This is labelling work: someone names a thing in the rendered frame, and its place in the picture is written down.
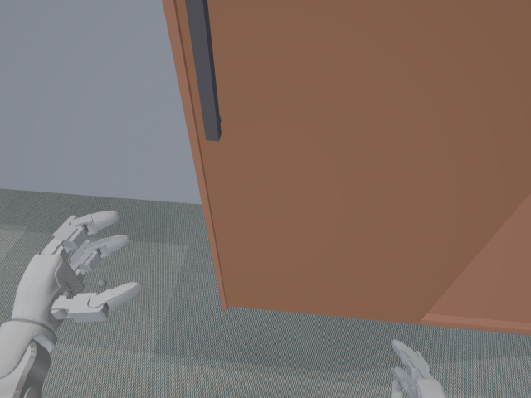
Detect left robot hand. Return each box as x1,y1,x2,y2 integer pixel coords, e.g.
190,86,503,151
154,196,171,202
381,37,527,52
12,211,142,332

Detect right robot hand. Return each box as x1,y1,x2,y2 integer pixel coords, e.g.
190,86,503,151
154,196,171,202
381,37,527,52
391,339,446,398

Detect handle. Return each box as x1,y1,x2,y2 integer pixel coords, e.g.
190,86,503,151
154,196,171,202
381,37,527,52
185,0,222,141

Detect robot left forearm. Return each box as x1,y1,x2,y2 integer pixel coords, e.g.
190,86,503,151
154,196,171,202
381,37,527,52
0,319,57,398

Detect wardrobe door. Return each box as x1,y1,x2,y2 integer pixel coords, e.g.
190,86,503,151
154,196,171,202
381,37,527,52
176,0,531,324
428,193,531,323

